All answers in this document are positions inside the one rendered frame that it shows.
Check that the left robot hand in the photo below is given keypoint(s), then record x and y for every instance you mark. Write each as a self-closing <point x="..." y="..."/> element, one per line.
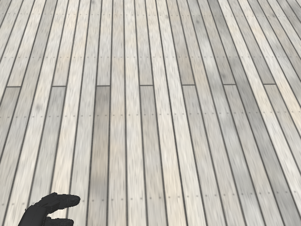
<point x="36" y="215"/>

